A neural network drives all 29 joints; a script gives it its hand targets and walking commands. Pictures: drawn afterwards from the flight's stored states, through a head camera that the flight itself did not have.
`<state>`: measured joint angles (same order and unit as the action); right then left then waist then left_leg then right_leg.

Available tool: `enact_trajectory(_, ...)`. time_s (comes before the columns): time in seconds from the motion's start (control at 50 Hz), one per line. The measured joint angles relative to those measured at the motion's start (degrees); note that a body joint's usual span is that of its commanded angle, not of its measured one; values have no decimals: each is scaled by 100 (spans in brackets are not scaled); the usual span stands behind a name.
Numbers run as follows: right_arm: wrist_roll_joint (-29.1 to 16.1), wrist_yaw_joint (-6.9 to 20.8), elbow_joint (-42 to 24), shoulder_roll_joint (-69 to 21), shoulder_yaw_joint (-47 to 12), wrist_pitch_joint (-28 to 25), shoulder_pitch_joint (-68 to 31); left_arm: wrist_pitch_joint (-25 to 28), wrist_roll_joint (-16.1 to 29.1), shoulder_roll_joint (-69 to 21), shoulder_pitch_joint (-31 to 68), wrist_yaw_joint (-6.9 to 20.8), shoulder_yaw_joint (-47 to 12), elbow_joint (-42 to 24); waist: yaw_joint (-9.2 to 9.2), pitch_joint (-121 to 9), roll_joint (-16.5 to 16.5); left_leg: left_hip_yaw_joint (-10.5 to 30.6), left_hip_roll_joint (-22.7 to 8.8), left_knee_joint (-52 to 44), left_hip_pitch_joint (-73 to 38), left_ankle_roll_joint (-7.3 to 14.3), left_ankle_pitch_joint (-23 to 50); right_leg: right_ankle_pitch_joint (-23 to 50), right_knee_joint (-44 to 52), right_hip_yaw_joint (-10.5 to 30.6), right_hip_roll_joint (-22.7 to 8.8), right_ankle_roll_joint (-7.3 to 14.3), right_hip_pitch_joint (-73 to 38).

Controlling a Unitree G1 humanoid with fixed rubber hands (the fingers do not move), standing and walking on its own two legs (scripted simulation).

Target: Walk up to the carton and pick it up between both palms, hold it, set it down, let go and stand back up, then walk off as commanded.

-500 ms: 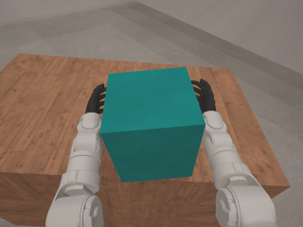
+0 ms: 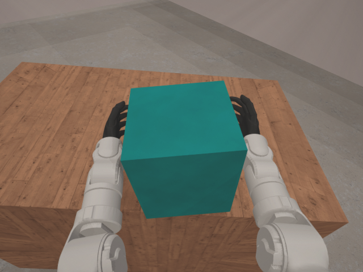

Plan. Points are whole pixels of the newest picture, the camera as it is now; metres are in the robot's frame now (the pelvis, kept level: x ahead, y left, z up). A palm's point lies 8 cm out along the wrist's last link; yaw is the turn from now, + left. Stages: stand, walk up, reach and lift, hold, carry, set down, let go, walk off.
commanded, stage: set down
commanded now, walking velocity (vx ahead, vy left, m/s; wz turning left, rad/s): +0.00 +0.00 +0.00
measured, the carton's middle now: (183, 153) +0.38 +0.00 +0.07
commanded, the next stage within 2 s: none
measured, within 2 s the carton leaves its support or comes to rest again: rests again in 0.20 s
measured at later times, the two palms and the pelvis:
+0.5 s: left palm (118, 136) +0.40 +0.15 +0.10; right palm (251, 138) +0.40 -0.15 +0.11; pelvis +0.00 +0.00 +0.00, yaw +0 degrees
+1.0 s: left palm (120, 144) +0.40 +0.15 +0.07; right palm (250, 144) +0.40 -0.16 +0.09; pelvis +0.00 +0.00 +0.00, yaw -2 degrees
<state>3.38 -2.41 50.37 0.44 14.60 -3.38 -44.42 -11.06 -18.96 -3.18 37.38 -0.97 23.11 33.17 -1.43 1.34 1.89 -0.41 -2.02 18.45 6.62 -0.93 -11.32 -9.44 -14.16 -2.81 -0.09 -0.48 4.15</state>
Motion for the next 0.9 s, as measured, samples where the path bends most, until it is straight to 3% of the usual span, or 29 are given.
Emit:
enact_trajectory(0.7, 313, 112, 0, -38, 374, -380, 269, 716, -172, -158, 151, 184, 280, 331, 0, 169, 0, -29, -2, -30, 0, 0, 0, -21, -28, 23, -1, 0, 37)
enact_trajectory(0.82, 314, 131, 1, -38, 375, -424, 269, 848, -138, -159, 171, -45, 286, 557, 15, 189, 0, -56, 3, -31, 0, 0, 0, -39, -80, 49, -8, 0, 71)
enact_trajectory(0.9, 314, 90, 16, -21, 348, -399, 269, 864, 307, 5, 245, -343, 58, 1048, 75, 200, 0, -100, 1, -30, 3, 0, -1, -59, -149, 92, -9, 0, 125)
